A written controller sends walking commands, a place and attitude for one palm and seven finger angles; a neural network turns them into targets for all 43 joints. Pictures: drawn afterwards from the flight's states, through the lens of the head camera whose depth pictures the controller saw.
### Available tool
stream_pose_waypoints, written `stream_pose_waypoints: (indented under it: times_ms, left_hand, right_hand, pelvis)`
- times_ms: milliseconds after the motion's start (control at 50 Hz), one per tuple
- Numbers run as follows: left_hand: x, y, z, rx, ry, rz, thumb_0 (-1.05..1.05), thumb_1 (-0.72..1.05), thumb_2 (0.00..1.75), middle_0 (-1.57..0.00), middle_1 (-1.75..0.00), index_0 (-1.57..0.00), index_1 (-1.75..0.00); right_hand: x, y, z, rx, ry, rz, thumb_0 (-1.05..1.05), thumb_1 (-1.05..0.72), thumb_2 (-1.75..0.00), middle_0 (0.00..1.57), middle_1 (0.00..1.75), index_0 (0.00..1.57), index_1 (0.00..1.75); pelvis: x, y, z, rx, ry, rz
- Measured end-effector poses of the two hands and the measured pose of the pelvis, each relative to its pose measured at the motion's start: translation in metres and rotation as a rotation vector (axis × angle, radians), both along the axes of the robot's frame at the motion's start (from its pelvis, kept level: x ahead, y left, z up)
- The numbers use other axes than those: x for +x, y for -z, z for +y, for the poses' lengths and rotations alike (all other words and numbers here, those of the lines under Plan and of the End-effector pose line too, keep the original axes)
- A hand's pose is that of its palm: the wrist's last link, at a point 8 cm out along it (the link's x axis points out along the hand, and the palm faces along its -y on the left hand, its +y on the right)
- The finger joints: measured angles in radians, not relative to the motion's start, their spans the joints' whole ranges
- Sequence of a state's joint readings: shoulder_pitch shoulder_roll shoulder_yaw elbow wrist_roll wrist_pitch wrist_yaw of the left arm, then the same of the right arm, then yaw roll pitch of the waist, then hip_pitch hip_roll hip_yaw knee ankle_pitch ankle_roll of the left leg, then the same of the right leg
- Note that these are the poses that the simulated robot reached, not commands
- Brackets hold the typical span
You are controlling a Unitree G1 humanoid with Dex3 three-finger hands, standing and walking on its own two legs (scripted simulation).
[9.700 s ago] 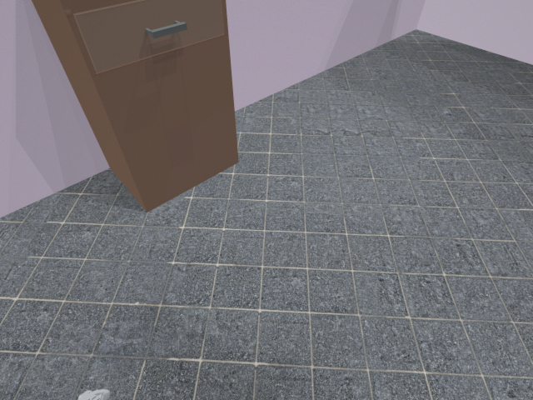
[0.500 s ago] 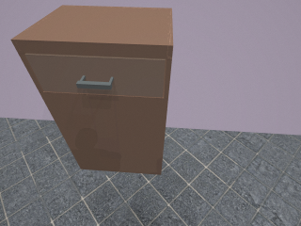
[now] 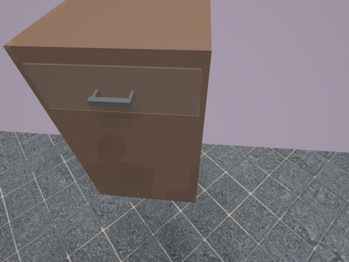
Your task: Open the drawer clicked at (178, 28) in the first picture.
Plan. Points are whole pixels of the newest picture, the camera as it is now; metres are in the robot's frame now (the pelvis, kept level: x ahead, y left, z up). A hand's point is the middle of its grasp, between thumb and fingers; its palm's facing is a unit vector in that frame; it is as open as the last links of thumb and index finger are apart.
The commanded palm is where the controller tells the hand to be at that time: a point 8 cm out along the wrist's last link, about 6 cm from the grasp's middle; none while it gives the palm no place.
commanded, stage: shuffle to correct the standing spot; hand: left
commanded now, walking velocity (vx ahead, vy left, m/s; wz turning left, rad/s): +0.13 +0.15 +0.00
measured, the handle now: (112, 97) +0.56 +0.23 +0.06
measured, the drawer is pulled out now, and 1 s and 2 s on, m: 0.00 0.00 0.00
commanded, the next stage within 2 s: come to a stop and stand still in 0.08 s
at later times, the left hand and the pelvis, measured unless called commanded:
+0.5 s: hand out of the picture +0.05 +0.24 -0.17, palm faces +0.03 -0.98 -0.20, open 7.4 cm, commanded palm none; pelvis +0.05 +0.06 +0.00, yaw -1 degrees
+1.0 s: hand out of the picture +0.04 +0.20 -0.17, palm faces +0.03 -0.99 -0.17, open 7.3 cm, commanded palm none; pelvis +0.03 +0.04 +0.01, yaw -1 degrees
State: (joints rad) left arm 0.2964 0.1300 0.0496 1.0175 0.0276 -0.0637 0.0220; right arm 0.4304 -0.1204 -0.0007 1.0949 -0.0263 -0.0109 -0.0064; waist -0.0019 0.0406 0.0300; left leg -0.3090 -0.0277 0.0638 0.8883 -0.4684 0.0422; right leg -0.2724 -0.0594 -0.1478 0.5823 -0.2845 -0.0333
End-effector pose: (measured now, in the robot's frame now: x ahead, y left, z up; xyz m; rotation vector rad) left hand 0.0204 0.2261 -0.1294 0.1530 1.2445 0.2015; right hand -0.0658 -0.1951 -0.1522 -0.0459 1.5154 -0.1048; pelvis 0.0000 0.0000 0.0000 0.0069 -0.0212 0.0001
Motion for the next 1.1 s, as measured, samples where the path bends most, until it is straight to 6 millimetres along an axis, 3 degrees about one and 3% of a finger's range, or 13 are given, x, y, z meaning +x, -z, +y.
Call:
stream_pose_waypoints:
  times_ms: [160, 260, 320, 440, 560, 680, 780, 940, 1100]
  left_hand:
    - [-0.012, 0.002, 0.004, -0.067, -0.041, 0.09, 0.0, 0.91, 0.89, -0.2, -0.3, -0.2, -0.3]
    - [-0.011, 0.023, 0.031, -0.105, -0.056, 0.15, 0.0, 0.9, 0.89, -0.2, -0.3, -0.2, -0.3]
    - [-0.003, 0.031, 0.05, -0.087, -0.053, 0.177, 0.0, 0.91, 0.89, -0.2, -0.3, -0.2, -0.3]
    - [0.02, 0.018, 0.066, -0.049, -0.018, 0.153, 0.0, 0.91, 0.9, -0.2, -0.3, -0.2, -0.3]
    - [0.036, 0.008, 0.059, -0.003, 0.026, 0.121, 0.0, 0.91, 0.9, -0.2, -0.3, -0.2, -0.3]
    - [0.04, 0.001, 0.04, -0.001, 0.031, 0.071, 0.0, 0.91, 0.9, -0.2, -0.3, -0.2, -0.3]
    - [0.038, 0.007, 0.035, -0.022, 0.029, 0.07, 0.01, 0.94, 0.89, -0.2, -0.3, -0.2, -0.3]
    - [0.021, 0.01, 0.03, -0.06, 0.013, 0.105, 0.01, 0.94, 0.89, -0.2, -0.3, -0.2, -0.3]
    - [-0.009, 0.005, 0.021, -0.077, 0.002, 0.161, 0.01, 0.92, 0.89, -0.2, -0.3, -0.2, -0.3]
  right_hand:
    - [0.11, -0.023, -0.013, -0.083, -0.058, -0.192, 0.02, -0.92, -0.9, 0.2, 0.29, 0.2, 0.3]
    - [0.163, -0.026, -0.005, -0.163, -0.098, -0.307, 0.02, -0.92, -0.9, 0.2, 0.29, 0.2, 0.3]
    - [0.177, -0.026, 0.008, -0.181, -0.101, -0.321, 0.01, -0.92, -0.9, 0.2, 0.29, 0.2, 0.3]
    - [0.188, -0.025, 0.034, -0.135, -0.081, -0.317, 0.01, -0.93, -0.9, 0.2, 0.29, 0.2, 0.3]
    - [0.183, -0.009, 0.027, -0.09, -0.032, -0.322, 0.0, -0.93, -0.9, 0.2, 0.3, 0.2, 0.3]
    - [0.156, -0.006, 0.011, -0.083, -0.006, -0.241, 0.0, -0.93, -0.9, 0.2, 0.3, 0.2, 0.3]
    - [0.131, -0.011, 0.007, -0.101, 0.0, -0.184, 0.01, -0.93, -0.9, 0.2, 0.29, 0.2, 0.3]
    - [0.093, -0.019, 0.019, -0.1, -0.02, -0.11, 0.01, -0.92, -0.9, 0.2, 0.29, 0.2, 0.3]
    - [0.073, -0.015, 0.035, -0.049, -0.026, -0.075, 0.01, -0.91, -0.9, 0.2, 0.29, 0.2, 0.3]
  pelvis:
    - [0.024, -0.012, 0.02, 0.012, -0.012, -0.001]
    - [0.044, 0.003, 0.051, -0.019, -0.001, -0.008]
    - [0.05, 0.007, 0.059, -0.002, -0.004, -0.007]
    - [0.053, -0.001, 0.063, 0.009, 0.01, 0.007]
    - [0.047, 0.002, 0.053, 0.022, 0.032, 0.018]
    - [0.044, -0.002, 0.042, 0.01, 0.013, 0.011]
    - [0.044, -0.003, 0.038, -0.004, 0.013, 0.012]
    - [0.036, -0.01, 0.037, -0.002, 0.015, -0.006]
    - [0.028, -0.013, 0.039, 0.0, 0.009, -0.009]
